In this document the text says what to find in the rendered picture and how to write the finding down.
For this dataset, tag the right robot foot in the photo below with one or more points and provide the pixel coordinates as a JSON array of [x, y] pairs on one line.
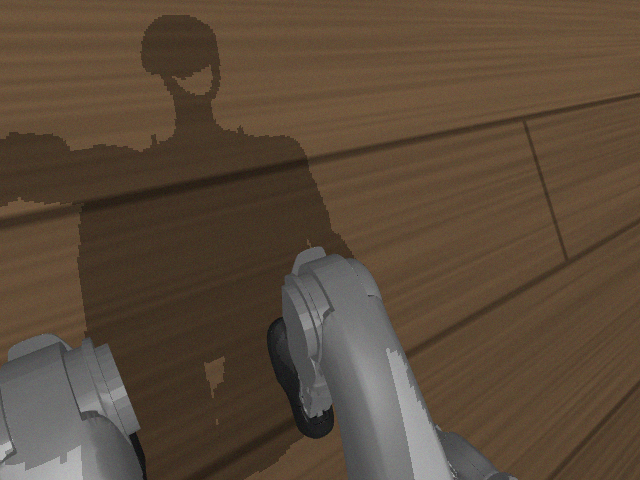
[[287, 376]]

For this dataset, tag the left robot foot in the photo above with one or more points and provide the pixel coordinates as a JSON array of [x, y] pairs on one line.
[[139, 452]]

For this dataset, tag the right robot hand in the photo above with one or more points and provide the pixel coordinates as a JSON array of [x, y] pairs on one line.
[[466, 462]]

